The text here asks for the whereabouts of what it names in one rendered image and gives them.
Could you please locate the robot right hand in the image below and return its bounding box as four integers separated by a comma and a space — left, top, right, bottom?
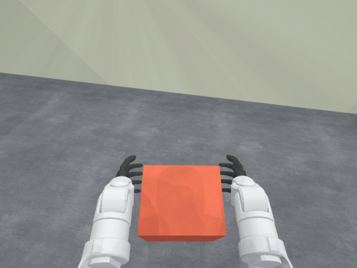
219, 155, 247, 193

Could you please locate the robot left hand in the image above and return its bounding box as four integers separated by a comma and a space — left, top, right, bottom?
116, 155, 143, 193

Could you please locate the left robot forearm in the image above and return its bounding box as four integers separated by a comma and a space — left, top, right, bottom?
78, 176, 134, 268

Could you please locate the carton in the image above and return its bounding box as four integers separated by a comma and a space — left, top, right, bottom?
137, 165, 226, 242

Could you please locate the right robot forearm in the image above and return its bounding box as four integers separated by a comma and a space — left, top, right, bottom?
231, 176, 293, 268

